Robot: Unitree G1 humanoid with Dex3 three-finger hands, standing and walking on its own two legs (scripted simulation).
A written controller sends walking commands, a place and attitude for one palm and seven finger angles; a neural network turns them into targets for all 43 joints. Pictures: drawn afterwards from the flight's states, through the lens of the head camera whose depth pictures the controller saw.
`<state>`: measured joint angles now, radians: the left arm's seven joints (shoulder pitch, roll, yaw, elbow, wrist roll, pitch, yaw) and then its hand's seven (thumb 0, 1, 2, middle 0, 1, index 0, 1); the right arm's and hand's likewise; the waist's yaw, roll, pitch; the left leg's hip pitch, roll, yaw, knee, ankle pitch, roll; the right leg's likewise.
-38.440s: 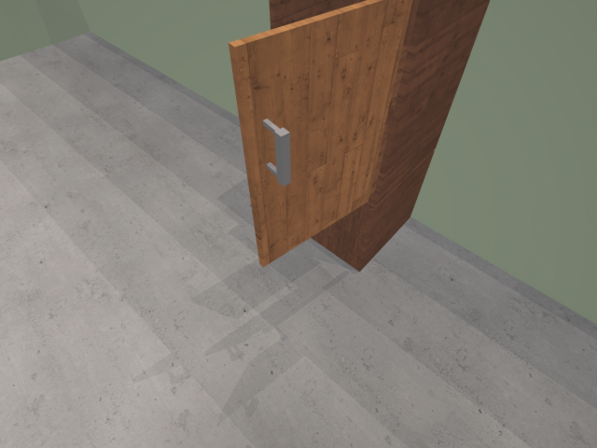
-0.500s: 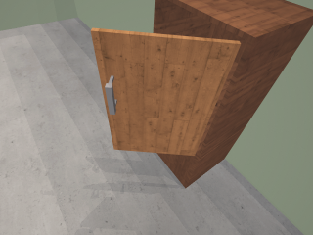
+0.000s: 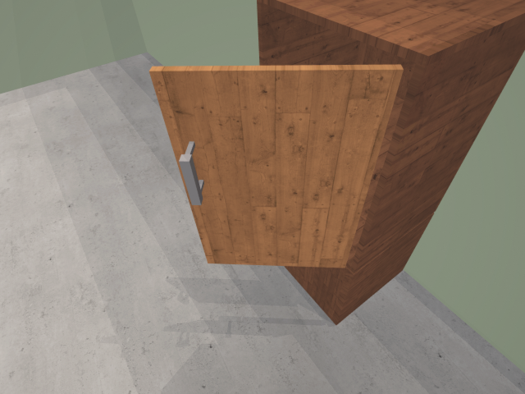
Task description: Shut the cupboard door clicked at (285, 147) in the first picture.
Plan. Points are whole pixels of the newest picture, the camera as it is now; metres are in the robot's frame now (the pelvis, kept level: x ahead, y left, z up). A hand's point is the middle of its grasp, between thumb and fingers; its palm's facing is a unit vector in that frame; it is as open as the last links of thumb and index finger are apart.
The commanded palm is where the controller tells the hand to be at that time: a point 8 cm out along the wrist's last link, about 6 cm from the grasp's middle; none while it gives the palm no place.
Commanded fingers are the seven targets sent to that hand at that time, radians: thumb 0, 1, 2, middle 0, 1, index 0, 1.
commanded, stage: look again from close up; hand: left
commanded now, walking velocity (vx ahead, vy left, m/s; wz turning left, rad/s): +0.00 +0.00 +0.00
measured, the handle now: (194, 174) +0.51 +0.17 +0.05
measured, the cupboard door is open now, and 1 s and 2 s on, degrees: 51 51 51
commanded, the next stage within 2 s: shuffle to correct the standing spot in 0.10 s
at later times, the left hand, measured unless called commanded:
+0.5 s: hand out of the picture +0.02 +0.14 -0.18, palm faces +0.03 -0.98 -0.18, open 7.4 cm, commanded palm none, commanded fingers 0.00 0.90 0.90 -0.20 -0.30 -0.20 -0.30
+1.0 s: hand out of the picture +0.06 +0.18 -0.18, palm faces +0.02 -0.97 -0.25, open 7.4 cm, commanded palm none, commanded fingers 0.00 0.90 0.90 -0.20 -0.30 -0.20 -0.30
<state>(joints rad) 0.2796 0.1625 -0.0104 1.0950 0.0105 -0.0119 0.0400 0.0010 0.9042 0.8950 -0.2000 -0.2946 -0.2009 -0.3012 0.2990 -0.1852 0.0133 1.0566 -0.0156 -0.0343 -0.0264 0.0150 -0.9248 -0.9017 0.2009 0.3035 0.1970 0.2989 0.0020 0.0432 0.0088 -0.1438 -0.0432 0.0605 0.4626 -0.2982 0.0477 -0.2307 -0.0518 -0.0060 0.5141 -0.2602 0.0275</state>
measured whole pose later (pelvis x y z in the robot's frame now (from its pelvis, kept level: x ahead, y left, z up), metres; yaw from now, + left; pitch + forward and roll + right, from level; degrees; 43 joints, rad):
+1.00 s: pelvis +0.00 -0.01 -0.01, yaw +0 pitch -1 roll +0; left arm 0.22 0.18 0.01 1.02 0.01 -0.01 0.06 0.00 0.91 0.89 -0.20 -0.29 -0.20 -0.30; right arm 0.22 -0.18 -0.03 1.00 -0.01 -0.01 -0.03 0.01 -0.92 -0.90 0.20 0.30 0.20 0.30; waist -0.01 0.01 0.06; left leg -0.18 0.00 0.07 0.56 -0.36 0.03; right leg -0.25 -0.02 -0.02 0.58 -0.30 0.00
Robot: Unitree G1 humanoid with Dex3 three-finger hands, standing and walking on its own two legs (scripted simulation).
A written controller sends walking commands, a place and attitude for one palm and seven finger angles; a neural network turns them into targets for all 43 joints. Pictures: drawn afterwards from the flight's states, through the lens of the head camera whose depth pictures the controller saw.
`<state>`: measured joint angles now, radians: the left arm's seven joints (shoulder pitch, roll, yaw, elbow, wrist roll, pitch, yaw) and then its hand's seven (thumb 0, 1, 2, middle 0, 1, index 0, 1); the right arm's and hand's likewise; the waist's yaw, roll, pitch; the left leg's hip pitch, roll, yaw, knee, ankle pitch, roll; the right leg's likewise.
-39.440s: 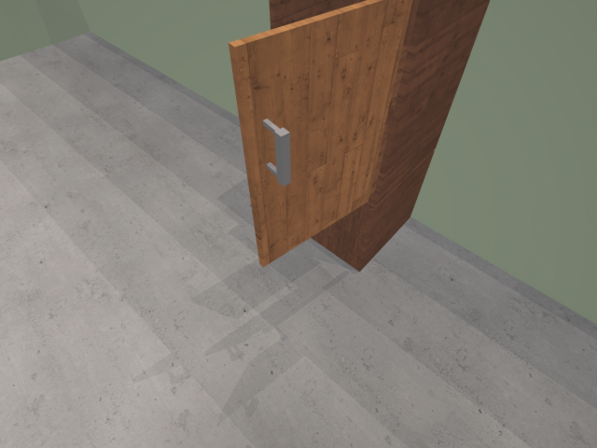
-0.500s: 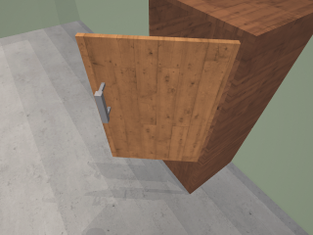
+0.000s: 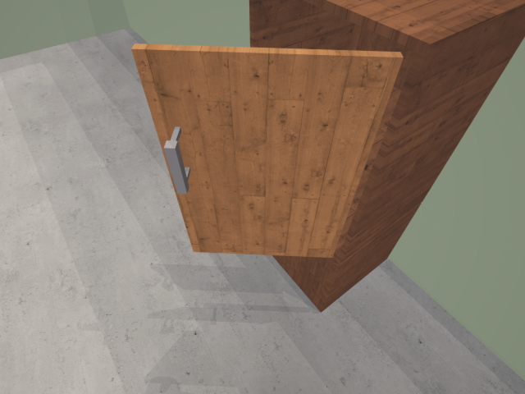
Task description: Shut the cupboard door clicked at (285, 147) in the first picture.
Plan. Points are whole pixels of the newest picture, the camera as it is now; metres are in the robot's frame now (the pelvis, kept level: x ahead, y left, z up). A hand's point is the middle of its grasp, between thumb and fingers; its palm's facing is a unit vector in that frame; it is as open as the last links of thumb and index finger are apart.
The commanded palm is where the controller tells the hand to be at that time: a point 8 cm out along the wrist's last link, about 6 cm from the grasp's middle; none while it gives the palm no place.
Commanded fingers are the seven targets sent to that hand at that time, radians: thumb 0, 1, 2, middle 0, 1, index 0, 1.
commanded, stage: come to a stop and stand still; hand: left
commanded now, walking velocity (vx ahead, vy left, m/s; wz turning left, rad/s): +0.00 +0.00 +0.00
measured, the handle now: (179, 161) +0.50 +0.19 +0.05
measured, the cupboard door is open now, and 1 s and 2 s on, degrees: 51 51 51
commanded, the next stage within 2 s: look again from close up in 0.50 s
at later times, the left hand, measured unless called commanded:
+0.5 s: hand out of the picture -0.06 +0.19 -0.16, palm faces +0.00 -0.97 -0.22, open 7.4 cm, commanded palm none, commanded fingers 0.00 0.90 0.90 -0.20 -0.30 -0.20 -0.30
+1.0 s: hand out of the picture +0.03 +0.17 -0.16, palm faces +0.00 -0.97 -0.23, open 7.3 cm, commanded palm none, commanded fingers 0.00 0.90 0.90 -0.20 -0.30 -0.20 -0.30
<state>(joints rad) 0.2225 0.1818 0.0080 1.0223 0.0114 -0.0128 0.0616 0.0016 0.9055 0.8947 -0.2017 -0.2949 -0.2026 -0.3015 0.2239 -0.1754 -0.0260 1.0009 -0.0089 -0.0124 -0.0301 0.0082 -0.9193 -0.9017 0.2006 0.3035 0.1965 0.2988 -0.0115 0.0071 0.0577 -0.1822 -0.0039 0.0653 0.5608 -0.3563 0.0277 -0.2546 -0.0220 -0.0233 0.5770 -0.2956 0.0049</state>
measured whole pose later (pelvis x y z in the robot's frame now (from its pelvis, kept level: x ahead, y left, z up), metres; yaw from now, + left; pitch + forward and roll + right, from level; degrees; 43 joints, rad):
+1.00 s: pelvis +0.00 -0.01 +0.01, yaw +0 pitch +0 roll +1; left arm 0.22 0.17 -0.01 1.09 0.01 -0.02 0.03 0.00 0.91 0.89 -0.20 -0.29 -0.20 -0.30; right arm 0.24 -0.18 0.01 1.10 -0.01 -0.04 -0.03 0.01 -0.92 -0.90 0.20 0.30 0.20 0.30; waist 0.00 0.01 0.05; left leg -0.15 -0.01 0.06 0.43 -0.28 0.02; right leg -0.24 -0.01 0.01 0.49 -0.25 -0.01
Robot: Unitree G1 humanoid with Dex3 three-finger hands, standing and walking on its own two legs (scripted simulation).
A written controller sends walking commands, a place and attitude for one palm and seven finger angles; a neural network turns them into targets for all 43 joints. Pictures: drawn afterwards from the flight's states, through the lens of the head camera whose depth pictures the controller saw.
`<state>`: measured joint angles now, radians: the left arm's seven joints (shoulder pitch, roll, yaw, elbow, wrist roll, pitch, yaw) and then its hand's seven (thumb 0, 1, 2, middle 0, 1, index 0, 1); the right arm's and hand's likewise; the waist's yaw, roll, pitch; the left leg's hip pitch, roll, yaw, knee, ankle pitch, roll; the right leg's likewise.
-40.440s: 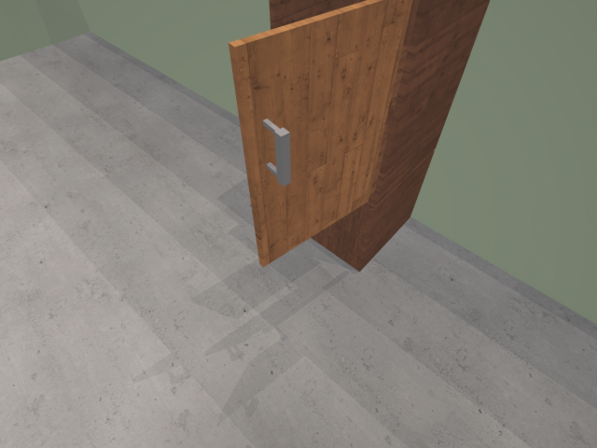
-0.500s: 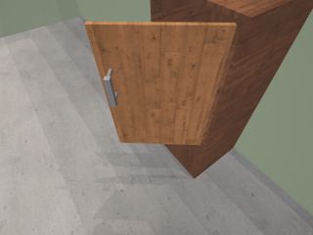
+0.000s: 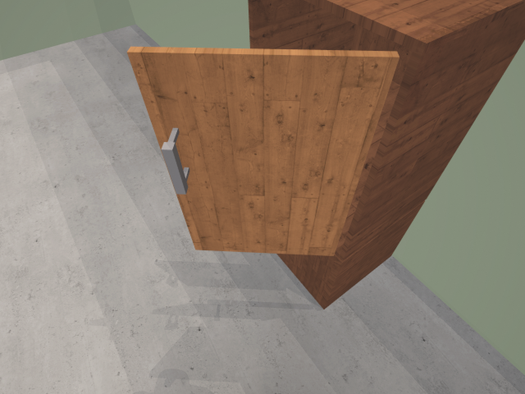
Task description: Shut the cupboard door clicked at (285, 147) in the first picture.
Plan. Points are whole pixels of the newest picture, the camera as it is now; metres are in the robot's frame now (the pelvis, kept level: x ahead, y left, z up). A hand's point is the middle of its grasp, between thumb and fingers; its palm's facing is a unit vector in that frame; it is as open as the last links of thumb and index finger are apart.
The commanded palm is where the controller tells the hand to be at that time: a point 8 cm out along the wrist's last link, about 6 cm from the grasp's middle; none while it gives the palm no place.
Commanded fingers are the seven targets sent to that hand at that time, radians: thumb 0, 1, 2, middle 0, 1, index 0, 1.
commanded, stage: look again from close up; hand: left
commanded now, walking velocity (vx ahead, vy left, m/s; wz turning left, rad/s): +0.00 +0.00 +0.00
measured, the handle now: (178, 162) +0.50 +0.20 +0.04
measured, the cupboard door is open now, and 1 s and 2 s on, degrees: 51 51 51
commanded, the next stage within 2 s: shuffle to correct the standing spot in 0.12 s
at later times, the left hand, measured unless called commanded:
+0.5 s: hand out of the picture +0.05 +0.17 -0.18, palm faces +0.02 -0.98 -0.21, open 7.3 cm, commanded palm none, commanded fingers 0.00 0.90 0.90 -0.20 -0.30 -0.20 -0.30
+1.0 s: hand out of the picture +0.04 +0.19 -0.18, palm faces +0.02 -0.97 -0.23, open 7.3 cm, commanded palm none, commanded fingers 0.00 0.90 0.90 -0.20 -0.30 -0.20 -0.30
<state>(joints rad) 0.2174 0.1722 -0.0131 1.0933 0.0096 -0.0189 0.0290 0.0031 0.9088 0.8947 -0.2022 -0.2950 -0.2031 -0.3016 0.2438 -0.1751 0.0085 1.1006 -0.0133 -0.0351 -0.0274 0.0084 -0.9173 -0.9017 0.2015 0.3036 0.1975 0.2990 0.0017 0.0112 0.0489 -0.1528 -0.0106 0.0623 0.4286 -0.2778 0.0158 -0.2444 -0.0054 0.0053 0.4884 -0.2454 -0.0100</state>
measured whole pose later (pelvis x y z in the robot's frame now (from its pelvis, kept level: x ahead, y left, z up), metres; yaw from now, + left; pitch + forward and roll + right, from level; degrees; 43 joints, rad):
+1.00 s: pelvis +0.02 +0.01 -0.01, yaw +0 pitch -1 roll +0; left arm 0.25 0.15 -0.01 1.08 0.01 -0.02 0.05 0.00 0.91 0.89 -0.20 -0.30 -0.20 -0.30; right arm 0.25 -0.18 -0.01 1.04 -0.02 -0.03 -0.04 0.01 -0.92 -0.90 0.20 0.30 0.20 0.30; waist -0.01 0.03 0.04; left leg -0.16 0.00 0.05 0.53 -0.36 0.02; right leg -0.22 0.00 0.00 0.54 -0.30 0.00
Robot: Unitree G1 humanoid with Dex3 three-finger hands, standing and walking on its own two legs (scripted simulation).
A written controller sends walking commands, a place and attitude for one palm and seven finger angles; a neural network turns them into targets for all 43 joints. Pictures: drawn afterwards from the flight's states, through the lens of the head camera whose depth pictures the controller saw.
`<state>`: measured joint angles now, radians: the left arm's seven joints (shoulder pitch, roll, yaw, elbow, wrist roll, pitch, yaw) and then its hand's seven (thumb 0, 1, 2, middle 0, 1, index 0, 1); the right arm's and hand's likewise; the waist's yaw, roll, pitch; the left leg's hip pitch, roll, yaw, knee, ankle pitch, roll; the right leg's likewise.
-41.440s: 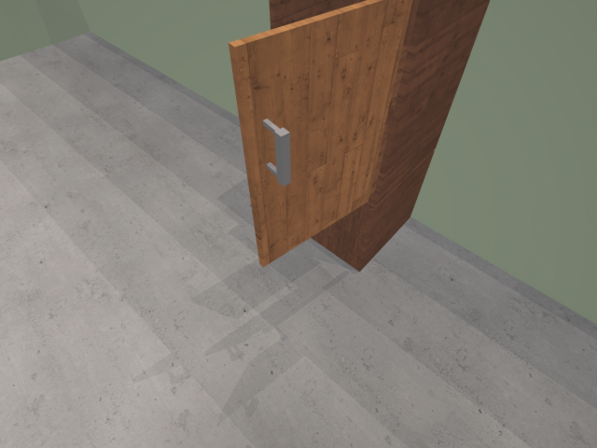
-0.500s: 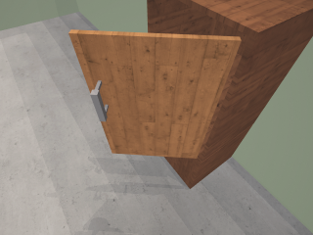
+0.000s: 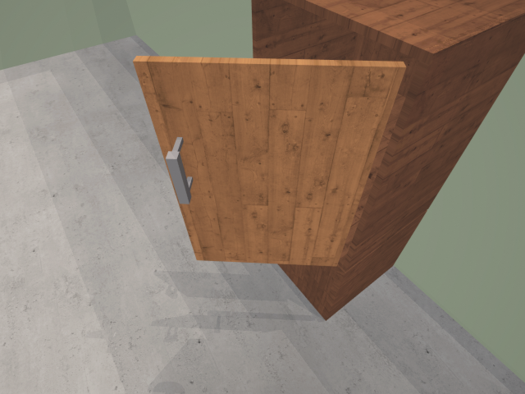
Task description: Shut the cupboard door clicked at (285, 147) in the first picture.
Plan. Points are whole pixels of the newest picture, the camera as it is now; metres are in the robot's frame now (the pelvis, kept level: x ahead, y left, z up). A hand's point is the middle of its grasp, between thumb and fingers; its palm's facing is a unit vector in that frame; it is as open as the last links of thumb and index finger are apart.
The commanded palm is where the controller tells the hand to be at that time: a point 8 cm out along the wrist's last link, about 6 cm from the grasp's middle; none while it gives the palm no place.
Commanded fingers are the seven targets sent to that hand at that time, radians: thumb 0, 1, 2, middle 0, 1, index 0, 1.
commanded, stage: come to a stop and stand still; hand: left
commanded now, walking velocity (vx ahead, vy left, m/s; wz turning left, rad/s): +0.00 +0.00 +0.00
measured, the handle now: (182, 171) +0.49 +0.18 +0.05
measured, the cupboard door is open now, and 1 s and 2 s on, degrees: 51 51 51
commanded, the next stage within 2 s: look again from close up in 0.34 s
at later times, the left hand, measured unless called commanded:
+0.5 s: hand out of the picture -0.01 +0.18 -0.17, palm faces +0.00 -0.97 -0.22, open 7.4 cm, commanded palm none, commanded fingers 0.00 0.90 0.90 -0.20 -0.30 -0.20 -0.30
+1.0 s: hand out of the picture +0.04 +0.18 -0.16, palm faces -0.01 -0.97 -0.23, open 7.4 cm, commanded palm +0.09 +0.22 -0.07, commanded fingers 0.00 0.90 0.90 -0.20 -0.30 -0.20 -0.30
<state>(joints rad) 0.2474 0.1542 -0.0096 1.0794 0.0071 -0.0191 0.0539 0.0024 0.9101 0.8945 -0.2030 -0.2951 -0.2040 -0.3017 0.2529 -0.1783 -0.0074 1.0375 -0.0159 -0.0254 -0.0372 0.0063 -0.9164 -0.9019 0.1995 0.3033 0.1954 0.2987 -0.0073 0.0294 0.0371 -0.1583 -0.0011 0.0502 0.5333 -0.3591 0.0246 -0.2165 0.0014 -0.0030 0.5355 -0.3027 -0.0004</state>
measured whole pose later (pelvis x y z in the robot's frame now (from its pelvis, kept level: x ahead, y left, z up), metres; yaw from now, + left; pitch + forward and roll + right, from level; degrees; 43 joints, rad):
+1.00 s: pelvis -0.01 -0.01 +0.01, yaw -1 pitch -1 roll +1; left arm 0.20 0.19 -0.01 1.09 0.01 -0.01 0.03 0.00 0.90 0.89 -0.20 -0.29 -0.20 -0.30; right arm 0.22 -0.19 0.01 1.11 -0.01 -0.03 -0.03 0.00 -0.91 -0.90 0.20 0.30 0.20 0.30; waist 0.00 0.00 0.06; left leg -0.12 0.00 0.06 0.42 -0.29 0.01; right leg -0.21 0.00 0.01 0.48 -0.26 -0.01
